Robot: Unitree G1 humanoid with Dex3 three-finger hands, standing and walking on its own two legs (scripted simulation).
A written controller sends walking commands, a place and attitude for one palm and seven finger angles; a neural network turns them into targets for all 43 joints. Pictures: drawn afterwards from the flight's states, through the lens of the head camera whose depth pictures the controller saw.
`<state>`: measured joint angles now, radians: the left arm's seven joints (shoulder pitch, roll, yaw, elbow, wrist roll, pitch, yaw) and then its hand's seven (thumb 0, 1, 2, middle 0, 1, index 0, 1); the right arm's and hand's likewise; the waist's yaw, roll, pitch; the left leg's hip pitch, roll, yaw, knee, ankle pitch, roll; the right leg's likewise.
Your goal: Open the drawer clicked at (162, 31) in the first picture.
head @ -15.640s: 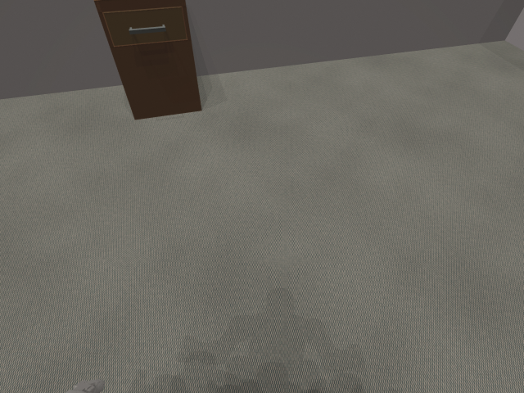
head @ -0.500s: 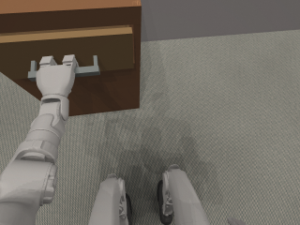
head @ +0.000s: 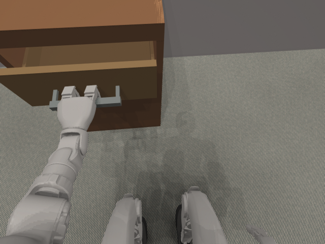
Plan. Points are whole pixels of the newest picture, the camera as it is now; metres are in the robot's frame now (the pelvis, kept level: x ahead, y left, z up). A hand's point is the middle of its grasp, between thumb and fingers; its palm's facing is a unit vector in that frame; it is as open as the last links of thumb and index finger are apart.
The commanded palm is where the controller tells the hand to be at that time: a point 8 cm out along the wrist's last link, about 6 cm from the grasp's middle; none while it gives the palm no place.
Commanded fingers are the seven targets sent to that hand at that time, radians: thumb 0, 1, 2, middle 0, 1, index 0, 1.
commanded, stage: pull the drawer open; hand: left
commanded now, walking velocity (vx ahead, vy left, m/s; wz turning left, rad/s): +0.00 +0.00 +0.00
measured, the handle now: (86, 97) +0.49 +0.20 -0.06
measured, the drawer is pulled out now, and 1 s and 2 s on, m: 0.08 0.18 0.30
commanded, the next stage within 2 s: none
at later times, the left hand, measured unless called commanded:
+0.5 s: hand (85, 136) +0.38 +0.20 -0.08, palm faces -0.04 -0.05 -1.00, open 5.3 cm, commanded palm +0.35 +0.20 -0.03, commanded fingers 0.00 0.90 0.90 -0.40 -1.35 -0.40 -1.35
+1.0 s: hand (84, 157) +0.33 +0.20 -0.08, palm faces -0.05 -0.06 -1.00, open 5.3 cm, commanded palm +0.29 +0.20 -0.03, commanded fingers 0.00 0.90 0.90 -0.40 -1.35 -0.40 -1.35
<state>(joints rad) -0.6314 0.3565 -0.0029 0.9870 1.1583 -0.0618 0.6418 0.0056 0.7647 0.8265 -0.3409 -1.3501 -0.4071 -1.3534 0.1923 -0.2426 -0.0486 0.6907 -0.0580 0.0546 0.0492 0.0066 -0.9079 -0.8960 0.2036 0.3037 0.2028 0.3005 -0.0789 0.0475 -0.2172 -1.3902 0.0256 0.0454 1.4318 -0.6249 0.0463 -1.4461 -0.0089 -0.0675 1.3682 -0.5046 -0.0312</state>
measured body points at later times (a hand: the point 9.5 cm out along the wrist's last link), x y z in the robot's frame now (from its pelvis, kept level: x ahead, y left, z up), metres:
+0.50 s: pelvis +0.00 +0.00 +0.01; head +0.16 -0.01 +0.43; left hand +0.38 +0.20 -0.03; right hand +0.11 -0.26 -0.14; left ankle +0.01 +0.10 -0.58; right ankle +0.06 -0.11 -0.58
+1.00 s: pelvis +0.00 -0.01 +0.01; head +0.15 -0.02 +0.44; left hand +0.33 +0.20 -0.03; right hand +0.16 -0.25 -0.13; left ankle +0.01 +0.10 -0.58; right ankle +0.06 -0.11 -0.58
